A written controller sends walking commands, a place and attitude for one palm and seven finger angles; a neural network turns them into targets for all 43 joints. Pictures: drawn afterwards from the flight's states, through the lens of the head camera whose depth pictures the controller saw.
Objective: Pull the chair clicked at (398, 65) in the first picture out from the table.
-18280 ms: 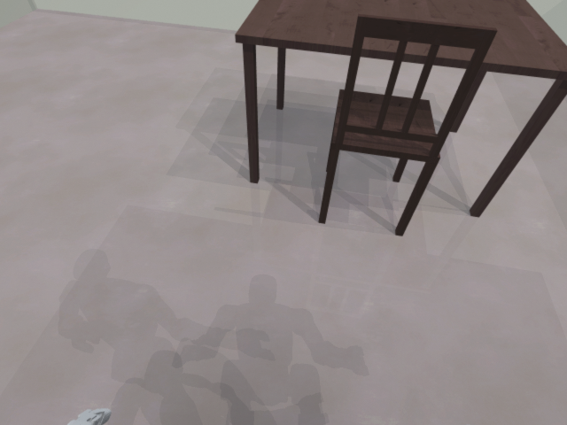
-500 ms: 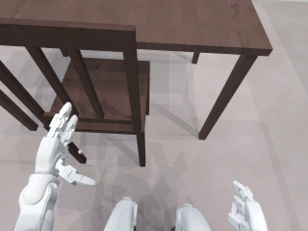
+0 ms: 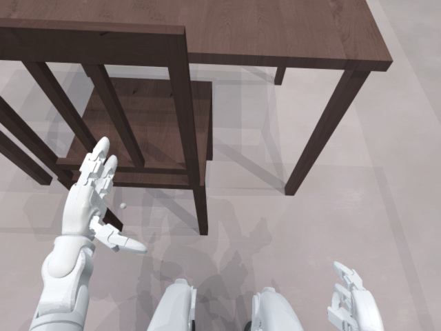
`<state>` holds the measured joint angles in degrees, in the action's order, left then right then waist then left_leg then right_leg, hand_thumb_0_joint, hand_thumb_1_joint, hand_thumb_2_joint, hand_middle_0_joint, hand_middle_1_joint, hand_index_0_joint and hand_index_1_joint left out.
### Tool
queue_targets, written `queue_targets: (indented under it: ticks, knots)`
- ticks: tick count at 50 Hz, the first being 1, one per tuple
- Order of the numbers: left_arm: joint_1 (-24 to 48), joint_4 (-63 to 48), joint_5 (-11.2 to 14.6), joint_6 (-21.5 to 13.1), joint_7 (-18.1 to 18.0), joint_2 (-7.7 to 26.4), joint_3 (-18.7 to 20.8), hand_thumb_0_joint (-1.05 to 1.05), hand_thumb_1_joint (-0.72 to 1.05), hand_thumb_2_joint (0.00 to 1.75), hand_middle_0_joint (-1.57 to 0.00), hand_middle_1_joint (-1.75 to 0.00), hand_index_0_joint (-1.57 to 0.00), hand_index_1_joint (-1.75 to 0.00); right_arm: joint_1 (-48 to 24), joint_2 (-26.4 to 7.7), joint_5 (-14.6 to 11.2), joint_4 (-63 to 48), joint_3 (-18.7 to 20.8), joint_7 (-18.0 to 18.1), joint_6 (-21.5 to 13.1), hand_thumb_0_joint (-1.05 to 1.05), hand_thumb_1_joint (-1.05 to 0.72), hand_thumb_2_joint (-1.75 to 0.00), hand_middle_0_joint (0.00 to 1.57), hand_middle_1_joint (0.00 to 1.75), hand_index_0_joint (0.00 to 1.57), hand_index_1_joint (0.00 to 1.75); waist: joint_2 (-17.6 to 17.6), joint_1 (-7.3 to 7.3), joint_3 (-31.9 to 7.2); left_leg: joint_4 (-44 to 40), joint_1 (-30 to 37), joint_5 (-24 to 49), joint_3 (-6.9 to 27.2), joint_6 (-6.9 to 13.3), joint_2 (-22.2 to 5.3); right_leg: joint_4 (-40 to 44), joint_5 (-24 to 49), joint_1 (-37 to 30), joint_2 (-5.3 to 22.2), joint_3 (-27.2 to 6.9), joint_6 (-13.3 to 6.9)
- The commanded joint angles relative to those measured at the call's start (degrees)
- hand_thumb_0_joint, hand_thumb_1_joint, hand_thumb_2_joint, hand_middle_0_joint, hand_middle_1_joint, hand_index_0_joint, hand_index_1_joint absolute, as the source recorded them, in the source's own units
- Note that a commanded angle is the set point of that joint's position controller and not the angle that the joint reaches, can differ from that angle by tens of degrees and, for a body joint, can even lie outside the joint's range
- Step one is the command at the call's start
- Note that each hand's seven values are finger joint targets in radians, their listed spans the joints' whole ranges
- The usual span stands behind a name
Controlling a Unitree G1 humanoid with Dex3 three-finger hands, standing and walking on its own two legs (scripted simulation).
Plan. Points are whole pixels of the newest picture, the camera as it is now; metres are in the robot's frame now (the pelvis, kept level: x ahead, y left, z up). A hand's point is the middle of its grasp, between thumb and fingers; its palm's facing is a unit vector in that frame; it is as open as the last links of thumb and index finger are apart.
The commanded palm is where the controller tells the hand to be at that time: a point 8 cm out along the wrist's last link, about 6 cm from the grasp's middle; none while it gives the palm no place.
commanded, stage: aim the fingers beside a spindle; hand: left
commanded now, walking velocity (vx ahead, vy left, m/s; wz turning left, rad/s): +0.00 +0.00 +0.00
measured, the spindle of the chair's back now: (75, 122) +0.47 +0.32 +0.05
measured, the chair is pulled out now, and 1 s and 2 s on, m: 0.00 0.00 -0.01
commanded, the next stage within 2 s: push the fingers through the gap in 0.82 s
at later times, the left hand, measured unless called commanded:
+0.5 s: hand (124, 200) +0.33 +0.19 +0.02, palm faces +0.01 -1.00 -0.04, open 16.9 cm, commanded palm +0.30 +0.24 +0.03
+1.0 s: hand (127, 200) +0.33 +0.19 +0.02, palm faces +0.00 -1.00 -0.04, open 16.9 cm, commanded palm +0.31 +0.24 +0.03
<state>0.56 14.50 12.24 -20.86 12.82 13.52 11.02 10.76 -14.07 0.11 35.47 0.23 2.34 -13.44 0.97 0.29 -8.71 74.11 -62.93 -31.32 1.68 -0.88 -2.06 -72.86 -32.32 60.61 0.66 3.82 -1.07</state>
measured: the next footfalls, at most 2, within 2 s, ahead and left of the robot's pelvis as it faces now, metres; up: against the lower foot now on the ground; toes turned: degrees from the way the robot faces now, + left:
none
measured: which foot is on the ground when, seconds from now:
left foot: down 0.00-1.00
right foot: down 0.00-1.00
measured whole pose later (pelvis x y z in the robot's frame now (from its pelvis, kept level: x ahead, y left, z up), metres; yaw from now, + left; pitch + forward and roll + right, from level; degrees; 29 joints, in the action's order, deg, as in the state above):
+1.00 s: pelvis -0.01 +0.00 -0.01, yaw +0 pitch +21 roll -2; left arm 5.9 20.1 11.6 -22.0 12.4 13.7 11.0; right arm 10.7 -14.0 -0.1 35.5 -0.1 2.2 -11.4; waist 1.1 0.6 -9.3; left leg 75.9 -65.7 -31.4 1.7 -0.6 -1.9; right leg -74.4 -32.3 63.3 0.7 3.7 -0.8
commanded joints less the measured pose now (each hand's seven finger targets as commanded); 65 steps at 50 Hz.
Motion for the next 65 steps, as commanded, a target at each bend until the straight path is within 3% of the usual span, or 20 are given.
queue_targets:
  ticks: [1, 6, 12, 16, 17, 21, 22, 26, 28, 31, 34, 39, 45, 48, 51, 53, 56, 59, 62, 65]
  knots:
    - [10.98, -10.40, 0.73, -4.60, -0.88, 8.81, 4.17, 0.00, -0.50, 0.30, -0.06, -0.08, -0.06, -0.08, 0.07, -8.04, -0.05, -7.08, 2.84, 0.75, -2.61, 0.00, -0.90, -0.90, 0.20, 0.30, 0.20, 0.30, 1.41, 0.61, -19.47, -8.93, 12.67, 13.05, 0.22, 1.40, 2.45, 9.78, 13.42, -10.20, -1.98, -2.44, -0.27]
    - [14.09, -8.47, 0.60, -4.93, -0.78, 10.23, 5.45, 0.00, -0.50, 0.30, -0.06, -0.08, -0.06, -0.08, 0.52, -8.19, -0.04, -6.73, 3.02, 0.91, -2.13, 0.00, -0.90, -0.90, 0.20, 0.30, 0.20, 0.30, 0.43, 0.63, -21.67, -7.79, 11.74, 13.34, -0.15, 1.53, 2.53, 9.43, 14.33, -11.00, -1.92, -3.23, -0.20]
    - [15.82, -3.92, 1.15, -5.10, 0.28, 10.95, 6.82, 0.00, -0.50, 0.30, -0.06, -0.08, -0.06, -0.08, 0.68, -8.04, -0.26, -6.20, 2.83, 0.85, -1.37, 0.00, -0.90, -0.90, 0.20, 0.30, 0.20, 0.30, -0.67, 0.79, -20.59, -6.88, 8.79, 11.81, -0.67, 1.57, 2.55, 9.76, 13.32, -11.14, -1.77, -4.39, 0.09]
    - [15.54, -6.88, 1.62, -5.34, 0.98, 10.76, 6.35, 0.00, -0.50, 0.30, -0.06, -0.08, -0.06, -0.08, 1.04, -8.17, -0.25, -7.06, 3.05, 0.72, -1.30, 0.00, -0.90, -0.90, 0.20, 0.30, 0.20, 0.30, 1.95, 0.24, -24.22, -7.23, 11.63, 14.86, -0.52, 1.58, 2.53, 8.83, 16.40, -12.28, -1.92, -3.86, -0.21]
    - [13.93, -6.43, 1.64, -5.15, 1.14, 9.47, 5.21, 0.00, -0.50, 0.30, -0.06, -0.08, -0.06, -0.08, 1.06, -7.98, -0.36, -7.10, 3.03, 0.56, -1.18, 0.00, -0.90, -0.90, 0.20, 0.30, 0.20, 0.30, 1.75, 0.24, -23.35, -7.65, 12.23, 14.68, -0.46, 1.45, 2.52, 9.10, 16.15, -11.81, -1.92, -3.51, -0.15]
    - [14.81, -4.90, 1.75, -4.89, 0.78, 11.05, 6.78, 0.00, -0.50, 0.30, -0.06, -0.08, -0.06, -0.08, 1.05, -8.42, -0.48, -6.60, 3.03, 0.81, -0.88, 0.00, -0.90, -0.90, 0.20, 0.30, 0.20, 0.30, -0.65, 1.11, -20.51, -7.34, 9.38, 11.56, -0.44, 1.68, 2.46, 9.83, 12.86, -10.56, -2.01, -3.89, 0.11]
    - [16.21, -5.23, 1.60, -5.17, 0.64, 10.53, 6.27, 0.00, -0.50, 0.30, -0.06, -0.08, -0.06, -0.08, 0.83, -8.24, -0.47, -6.44, 2.93, 0.81, -0.90, 0.00, -0.90, -0.90, 0.20, 0.30, 0.20, 0.30, 0.51, 1.04, -19.98, -7.53, 9.58, 11.13, -0.43, 1.56, 2.54, 9.77, 12.34, -9.88, -1.88, -3.81, 0.07]
    - [13.89, -7.69, 1.40, -6.10, 0.08, 10.01, 5.57, 0.00, -0.50, 0.30, -0.06, -0.08, -0.06, -0.08, 0.82, -8.41, -0.29, -7.10, 3.15, 0.61, -1.14, 0.00, -0.90, -0.90, 0.20, 0.30, 0.20, 0.30, 1.45, 0.39, -22.06, -8.30, 12.49, 13.02, 0.15, 1.47, 2.41, 9.08, 13.40, -9.87, -2.13, -2.83, -0.35]
    - [14.24, -7.49, 1.16, -6.03, -0.13, 8.31, 3.75, 0.00, -0.50, 0.30, -0.06, -0.08, -0.06, -0.08, 0.70, -8.13, -0.31, -6.77, 3.07, 0.55, -1.03, 0.00, -0.90, -0.90, 0.20, 0.30, 0.20, 0.30, 1.45, 1.08, -20.96, -8.22, 12.41, 12.19, 0.12, 1.47, 2.41, 9.34, 12.84, -8.97, -2.03, -2.75, -0.11]
    - [15.24, -5.26, 0.85, -5.81, -0.40, 10.78, 6.17, 0.00, -0.50, 0.30, -0.06, -0.08, -0.06, -0.08, 0.87, -8.59, -0.28, -6.49, 2.98, 0.84, -0.85, 0.00, -0.90, -0.90, 0.20, 0.30, 0.20, 0.30, -0.11, 1.04, -19.50, -8.09, 10.06, 9.96, 0.22, 1.56, 2.40, 9.53, 10.31, -8.46, -2.19, -2.95, -0.18]
    - [13.73, -5.64, 1.19, -5.84, -0.17, 10.31, 6.42, 0.00, -0.50, 0.30, -0.06, -0.08, -0.06, -0.08, 0.47, -8.29, -0.27, -7.00, 2.96, 0.72, -0.70, 0.00, -0.90, -0.90, 0.20, 0.30, 0.20, 0.30, 0.83, 0.17, -20.95, -8.22, 11.11, 11.30, -0.04, 1.43, 2.55, 9.39, 11.90, -9.66, -2.06, -3.04, -0.23]
    - [16.67, -7.71, 1.05, -5.98, 0.02, 9.13, 4.24, 0.00, -0.50, 0.30, -0.06, -0.08, -0.06, -0.08, 0.35, -8.21, -0.33, -6.86, 2.86, 0.70, -0.74, 0.00, -0.90, -0.90, 0.20, 0.30, 0.20, 0.30, 3.05, 1.14, -21.25, -8.26, 13.12, 11.30, 0.44, 1.34, 2.35, 9.12, 11.54, -7.70, -2.16, -2.53, -0.30]
    - [14.78, -6.61, 0.70, -5.08, -0.11, 7.87, 2.97, 0.00, -0.50, 0.30, -0.06, -0.08, -0.06, -0.08, 0.61, -8.35, -0.33, -7.01, 2.90, 0.61, -0.68, 0.00, -0.90, -0.90, 0.20, 0.30, 0.20, 0.30, 1.77, 1.01, -21.17, -8.58, 13.30, 11.66, 0.85, 1.20, 2.30, 8.89, 11.75, -7.57, -2.19, -1.97, -0.33]
    - [18.25, -6.87, 0.07, -5.05, -0.89, 8.01, 2.48, 0.00, -0.50, 0.30, -0.06, -0.08, -0.06, -0.08, 0.66, -8.37, -0.29, -6.62, 2.89, 0.71, -0.64, 0.00, -0.90, -0.90, 0.20, 0.30, 0.20, 0.30, 2.23, 1.78, -20.20, -8.46, 13.49, 11.51, 1.15, 1.15, 2.16, 8.76, 11.32, -5.88, -2.10, -1.83, -0.31]
    - [20.82, -6.02, -0.39, -5.54, -1.97, 10.28, 4.85, 0.00, -0.50, 0.30, -0.06, -0.08, -0.06, -0.08, 0.87, -8.58, -0.03, -6.18, 2.90, 0.91, -0.63, 0.00, -0.90, -0.90, 0.20, 0.30, 0.20, 0.30, 1.61, 1.49, -21.30, -7.90, 12.75, 11.26, 1.04, 1.31, 2.28, 8.60, 11.00, -6.20, -2.23, -2.17, -0.38]
    - [20.81, -5.04, -0.68, -5.68, -2.07, 8.41, 3.22, 0.00, -0.50, 0.30, -0.06, -0.08, -0.06, -0.08, 0.81, -8.16, 0.05, -6.13, 2.83, 0.73, -0.48, 0.00, -0.90, -0.90, 0.20, 0.30, 0.20, 0.30, 2.64, 1.48, -21.77, -8.03, 13.72, 12.36, 0.81, 1.13, 2.36, 8.54, 12.16, -6.42, -2.08, -2.13, -0.37]
    - [21.76, -2.82, -0.73, -5.33, -2.18, 11.31, 5.99, 0.00, -0.50, 0.30, -0.06, -0.08, -0.06, -0.08, 1.56, -8.55, 0.06, -6.02, 2.81, 0.73, -0.05, 0.00, -0.90, -0.90, 0.20, 0.30, 0.20, 0.30, 1.40, 1.04, -23.00, -7.87, 12.62, 13.24, 0.66, 1.21, 2.38, 8.43, 13.41, -8.17, -2.23, -2.42, -0.47]
    - [23.88, -1.28, -0.63, -4.78, -1.67, 9.28, 4.07, 0.00, -0.50, 0.30, -0.06, -0.08, -0.06, -0.08, 1.82, -8.29, -0.12, -5.75, 2.76, 0.56, 0.38, 0.00, -0.90, -0.90, 0.20, 0.30, 0.20, 0.30, 1.89, 1.77, -22.88, -7.79, 13.15, 13.69, 0.40, 1.19, 2.40, 8.73, 14.43, -8.09, -2.13, -2.48, -0.33]
    - [24.32, -0.84, -0.45, -4.74, -1.20, 9.92, 4.81, 0.00, -0.50, 0.30, -0.06, -0.08, -0.06, -0.08, 2.34, -8.35, -0.20, -5.68, 2.94, 0.56, 0.61, 0.00, -0.90, -0.90, 0.20, 0.30, 0.20, 0.30, 2.44, 1.43, -24.49, -7.65, 13.73, 15.17, 0.13, 1.13, 2.39, 8.65, 16.07, -8.94, -2.10, -2.72, -0.32]
    - [27.99, 1.20, -0.20, -5.24, -1.05, 10.94, 5.72, 0.00, -0.50, 0.30, -0.06, -0.08, -0.06, -0.08, 2.68, -8.45, -0.26, -4.69, 2.91, 0.75, 0.77, 0.00, -0.90, -0.90, 0.20, 0.30, 0.20, 0.30, 0.26, 2.43, -22.47, -7.20, 11.47, 13.03, -0.05, 1.37, 2.45, 9.54, 14.65, -9.06, -2.07, -3.39, -0.05]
